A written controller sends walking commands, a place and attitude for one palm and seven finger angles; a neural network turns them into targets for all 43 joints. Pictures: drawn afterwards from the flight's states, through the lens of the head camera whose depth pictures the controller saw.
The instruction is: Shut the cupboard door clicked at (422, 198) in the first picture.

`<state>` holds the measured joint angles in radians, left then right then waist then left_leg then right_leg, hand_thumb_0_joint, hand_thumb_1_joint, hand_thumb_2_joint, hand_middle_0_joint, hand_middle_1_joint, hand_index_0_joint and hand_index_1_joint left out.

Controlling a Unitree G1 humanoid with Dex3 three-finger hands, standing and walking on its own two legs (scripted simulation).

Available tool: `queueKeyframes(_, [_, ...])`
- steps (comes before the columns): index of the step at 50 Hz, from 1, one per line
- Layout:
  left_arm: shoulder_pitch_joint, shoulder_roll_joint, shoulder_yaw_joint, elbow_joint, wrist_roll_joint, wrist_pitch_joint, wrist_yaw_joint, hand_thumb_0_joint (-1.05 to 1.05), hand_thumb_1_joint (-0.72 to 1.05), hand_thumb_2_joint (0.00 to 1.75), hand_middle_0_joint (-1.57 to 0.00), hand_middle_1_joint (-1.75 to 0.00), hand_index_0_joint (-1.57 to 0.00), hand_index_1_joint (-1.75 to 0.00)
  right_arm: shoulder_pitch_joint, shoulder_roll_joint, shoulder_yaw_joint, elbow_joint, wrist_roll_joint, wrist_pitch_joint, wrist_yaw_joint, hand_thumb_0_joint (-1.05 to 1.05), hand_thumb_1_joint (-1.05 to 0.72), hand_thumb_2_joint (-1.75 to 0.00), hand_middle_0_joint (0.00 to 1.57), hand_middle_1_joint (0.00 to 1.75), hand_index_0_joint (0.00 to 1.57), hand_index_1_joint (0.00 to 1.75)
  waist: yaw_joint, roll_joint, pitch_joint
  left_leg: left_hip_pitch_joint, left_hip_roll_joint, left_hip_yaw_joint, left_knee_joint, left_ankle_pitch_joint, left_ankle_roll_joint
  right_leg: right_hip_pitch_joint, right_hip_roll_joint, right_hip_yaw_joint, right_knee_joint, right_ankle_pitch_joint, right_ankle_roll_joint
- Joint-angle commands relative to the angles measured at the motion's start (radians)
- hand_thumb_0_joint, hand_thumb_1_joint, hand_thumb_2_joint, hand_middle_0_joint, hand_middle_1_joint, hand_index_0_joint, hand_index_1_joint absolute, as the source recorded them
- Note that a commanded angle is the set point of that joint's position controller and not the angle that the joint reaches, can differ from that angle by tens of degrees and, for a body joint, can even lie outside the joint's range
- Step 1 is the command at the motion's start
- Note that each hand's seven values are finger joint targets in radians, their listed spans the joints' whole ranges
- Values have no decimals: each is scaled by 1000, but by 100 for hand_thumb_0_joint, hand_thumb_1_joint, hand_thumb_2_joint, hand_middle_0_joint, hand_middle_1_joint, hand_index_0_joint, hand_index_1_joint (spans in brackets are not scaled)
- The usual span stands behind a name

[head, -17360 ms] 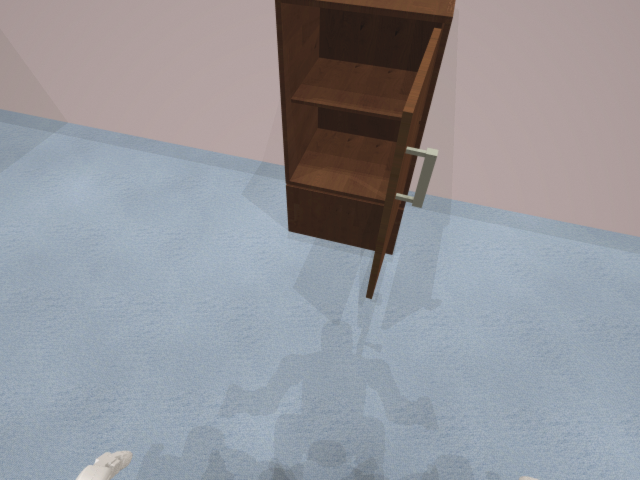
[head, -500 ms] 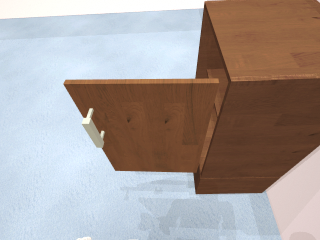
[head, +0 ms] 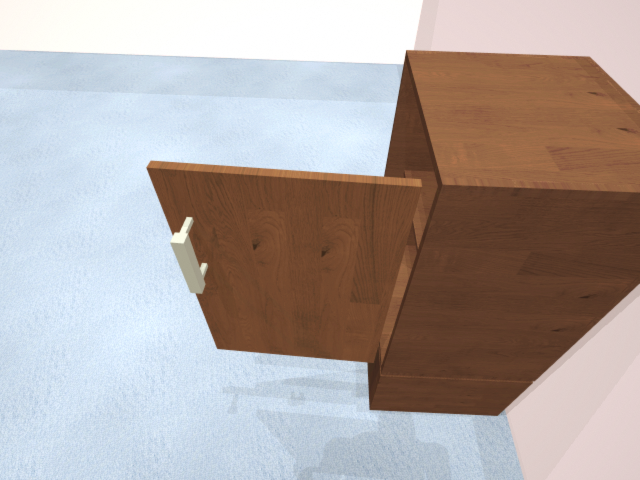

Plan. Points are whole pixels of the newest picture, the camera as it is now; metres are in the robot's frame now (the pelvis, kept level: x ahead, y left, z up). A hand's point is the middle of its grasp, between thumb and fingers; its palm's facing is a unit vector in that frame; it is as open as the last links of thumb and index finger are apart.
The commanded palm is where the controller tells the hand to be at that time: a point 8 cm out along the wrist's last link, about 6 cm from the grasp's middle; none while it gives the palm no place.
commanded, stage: come to a stop and stand still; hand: left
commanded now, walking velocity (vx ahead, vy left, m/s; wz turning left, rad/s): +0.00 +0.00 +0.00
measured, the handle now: (193, 256) +0.47 +0.26 -0.06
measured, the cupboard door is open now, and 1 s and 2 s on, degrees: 87 87 87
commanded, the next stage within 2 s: look again from close up in 0.06 s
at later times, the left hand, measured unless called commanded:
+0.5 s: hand out of the picture +0.01 +0.22 -0.17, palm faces +0.02 -0.97 -0.22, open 7.4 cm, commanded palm none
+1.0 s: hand (165, 391) +0.22 +0.22 -0.03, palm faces +0.19 -0.98 -0.09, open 7.0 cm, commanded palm +0.11 +0.26 -0.07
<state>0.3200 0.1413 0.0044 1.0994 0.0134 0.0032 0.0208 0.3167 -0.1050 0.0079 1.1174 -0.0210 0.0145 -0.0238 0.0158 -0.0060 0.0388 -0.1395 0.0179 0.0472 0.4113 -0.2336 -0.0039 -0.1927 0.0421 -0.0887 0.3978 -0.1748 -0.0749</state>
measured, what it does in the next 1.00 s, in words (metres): stands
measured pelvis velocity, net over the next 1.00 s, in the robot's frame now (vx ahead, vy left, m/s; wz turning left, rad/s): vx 0.01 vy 0.04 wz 0.03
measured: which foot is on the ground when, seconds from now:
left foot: down 0.00-1.00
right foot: down 0.00-1.00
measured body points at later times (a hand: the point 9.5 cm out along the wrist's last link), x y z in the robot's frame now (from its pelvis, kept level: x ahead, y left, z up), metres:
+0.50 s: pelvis +0.00 +0.04 -0.01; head -0.01 +0.02 +0.44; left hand +0.01 +0.27 -0.15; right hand -0.02 -0.15 -0.18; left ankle -0.01 +0.12 -0.74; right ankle +0.03 -0.07 -0.74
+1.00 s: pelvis +0.01 +0.04 -0.02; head +0.02 +0.03 +0.43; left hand +0.21 +0.27 -0.02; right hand +0.13 -0.23 -0.12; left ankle +0.00 +0.12 -0.74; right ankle +0.03 -0.07 -0.74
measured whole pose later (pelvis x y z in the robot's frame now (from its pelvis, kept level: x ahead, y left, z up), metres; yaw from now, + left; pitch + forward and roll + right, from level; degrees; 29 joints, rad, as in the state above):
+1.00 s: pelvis +0.01 +0.04 -0.02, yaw +2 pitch +4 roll +0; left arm 0.36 0.16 0.05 0.19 -0.16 -0.21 0.04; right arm 0.28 -0.28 -0.03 0.78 0.01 -0.31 -0.04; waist -0.05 0.03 -0.07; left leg -0.36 -0.05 0.04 0.66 -0.37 0.05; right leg -0.42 -0.04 -0.09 0.68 -0.33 -0.02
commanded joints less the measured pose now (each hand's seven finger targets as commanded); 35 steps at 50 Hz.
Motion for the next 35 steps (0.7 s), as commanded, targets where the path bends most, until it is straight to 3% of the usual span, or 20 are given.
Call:
queueKeyframes(1, [43, 85, 15, -29, -4, -18, 9, 0, 90, 90, -20, -30, -20, -30, 111, -67, -7, -9, 2, -13, -7, 0, -90, -90, 20, 30, 20, 30, -13, -50, 79, -83, 39, -53, -69, -68, 31, -62, -157, 210, -187, -286, 28])
queueKeyframes(7, [88, 60, 12, -11, -4, -25, 12, 0, 90, 90, -20, -30, -20, -30, 130, -44, -1, 1, 5, -25, -11, 0, -90, -90, 20, 30, 20, 30, -6, 8, 63, -102, 50, -61, -94, -56, 32, -28, -149, 188, -151, -202, 21])
queueKeyframes(8, [136, 103, 7, 13, 14, -56, 53, 0, 90, 90, -20, -30, -20, -30, -5, -125, -18, -51, 8, -45, -1, 0, -90, -90, 20, 30, 20, 30, 22, 41, 96, -178, 49, 8, 107, -77, -13, -14, -204, 226, -104, 304, 116])
queueKeyframes(9, [117, 153, 17, -20, 4, -58, 44, 0, 90, 90, -20, -30, -20, -30, 75, -62, -19, -87, 14, -23, -3, 0, -90, -90, 20, 30, 20, 30, -38, 33, -42, -128, 17, -46, 186, -153, 2, -9, -280, 308, -142, 17, 48])
queueKeyframes(10, [78, 129, 16, -34, 5, -56, 35, 0, 90, 90, -20, -30, -20, -30, 91, -54, -18, -79, 10, -25, -1, 0, -90, -90, 20, 30, 20, 30, -45, 88, -30, -91, 26, -52, 177, -133, 11, -93, -269, 289, -159, -223, -22])
queueKeyframes(11, [54, 127, 18, -35, 7, -57, 31, 0, 90, 90, -20, -30, -20, -30, 137, -45, -14, -65, 8, -29, 3, 0, -90, -90, 20, 30, 20, 30, -68, 61, -53, -60, 27, -38, 143, -70, 14, -127, -245, 248, -147, -276, -39])
queueKeyframes(12, [43, 130, 21, -43, 4, -58, 28, 0, 90, 90, -20, -30, -20, -30, 171, -39, -11, -59, 3, -33, 5, 0, -90, -90, 20, 30, 20, 30, -65, 75, -80, -17, 17, -29, 121, -27, 12, -132, -227, 211, -119, -237, -44])
queueKeyframes(14, [33, 84, 15, -40, 2, -54, 25, 0, 90, 90, -20, -30, -20, -30, 182, -53, -11, -63, 3, -37, 3, 0, -90, -90, 20, 30, 20, 30, -62, 8, -6, -78, 43, -66, 66, -55, 25, -164, -189, 191, -91, -288, -24])
queueKeyframes(17, [47, 59, 7, -33, 1, -37, 19, 0, 90, 90, -20, -30, -20, -30, 150, -71, -7, -71, 0, -47, -2, 0, -90, -90, 20, 30, 20, 30, -29, 75, 102, -213, 75, -144, -74, -100, 49, -121, -131, 148, -13, -208, 0])
queueKeyframes(20, [75, 43, 0, -24, 1, -34, 15, 0, 90, 90, -20, -30, -20, -30, 119, -98, -4, -82, 4, -55, -5, 0, -90, -90, 20, 30, 20, 30, -3, 48, 127, -287, 90, -181, -148, -172, 60, -36, -113, 128, 26, -117, 12])
queueKeyframes(26, [60, 53, -1, -34, -1, -30, 13, 0, 90, 90, -20, -30, -20, -30, 109, -118, -1, -70, 3, -61, -5, 0, -90, -90, 20, 30, 20, 30, 0, 1, 96, -233, 85, -171, -169, -128, 62, -7, -122, 128, 33, -53, 21])
queueKeyframes(35, [32, 71, 1, -31, -4, -32, 14, 0, 90, 90, -20, -30, -20, -30, 86, -126, 4, -43, 6, -65, -8, 0, -90, -90, 20, 30, 20, 30, -12, -15, 20, -98, 74, -127, -112, 96, 58, 11, -143, 135, 24, 34, 26])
